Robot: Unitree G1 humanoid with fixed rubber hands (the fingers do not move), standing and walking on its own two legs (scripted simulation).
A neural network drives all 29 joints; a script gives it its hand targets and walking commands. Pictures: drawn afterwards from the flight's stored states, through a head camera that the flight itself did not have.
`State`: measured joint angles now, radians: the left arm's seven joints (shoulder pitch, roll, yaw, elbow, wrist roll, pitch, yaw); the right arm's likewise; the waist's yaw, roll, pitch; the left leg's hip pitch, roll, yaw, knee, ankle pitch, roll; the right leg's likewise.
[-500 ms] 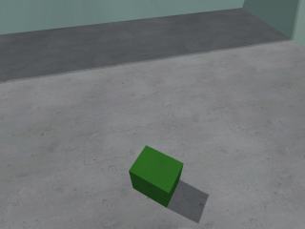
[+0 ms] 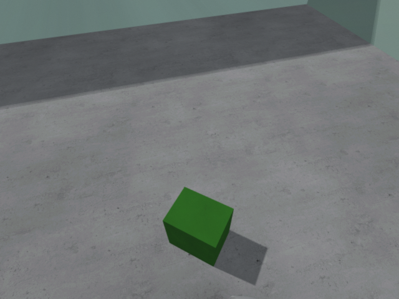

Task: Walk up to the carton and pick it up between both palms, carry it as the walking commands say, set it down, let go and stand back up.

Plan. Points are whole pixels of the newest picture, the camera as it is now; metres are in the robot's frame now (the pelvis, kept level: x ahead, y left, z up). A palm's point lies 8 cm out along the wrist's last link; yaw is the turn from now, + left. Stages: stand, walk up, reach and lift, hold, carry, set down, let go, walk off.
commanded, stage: walk up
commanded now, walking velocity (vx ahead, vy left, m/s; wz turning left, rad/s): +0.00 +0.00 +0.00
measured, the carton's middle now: (199, 227) +0.52 +0.01 -0.63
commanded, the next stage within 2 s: none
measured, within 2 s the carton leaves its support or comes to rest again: neither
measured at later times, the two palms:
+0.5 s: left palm out of the picture +0.10 +0.33 -0.12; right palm out of the picture -0.01 -0.18 -0.13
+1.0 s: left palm (50, 250) +0.28 +0.39 -0.16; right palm (242, 275) +0.19 -0.09 -0.14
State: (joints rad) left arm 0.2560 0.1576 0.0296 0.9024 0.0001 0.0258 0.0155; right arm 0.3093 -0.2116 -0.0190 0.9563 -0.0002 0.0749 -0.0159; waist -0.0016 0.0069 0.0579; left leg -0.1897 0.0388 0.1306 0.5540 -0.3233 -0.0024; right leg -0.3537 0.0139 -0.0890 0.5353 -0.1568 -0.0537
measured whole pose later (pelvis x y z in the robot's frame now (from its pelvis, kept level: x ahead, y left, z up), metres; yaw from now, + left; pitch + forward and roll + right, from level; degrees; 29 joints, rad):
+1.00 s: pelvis +0.17 +0.18 -0.03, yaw -22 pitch -1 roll -1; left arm 0.33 0.18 0.03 0.92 0.00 0.04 0.06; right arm 0.13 -0.21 -0.02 0.83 0.00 0.05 0.01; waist 0.00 0.02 0.06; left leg -0.38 0.08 0.06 0.82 -0.42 -0.01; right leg -0.26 -0.11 0.09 0.75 -0.49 0.11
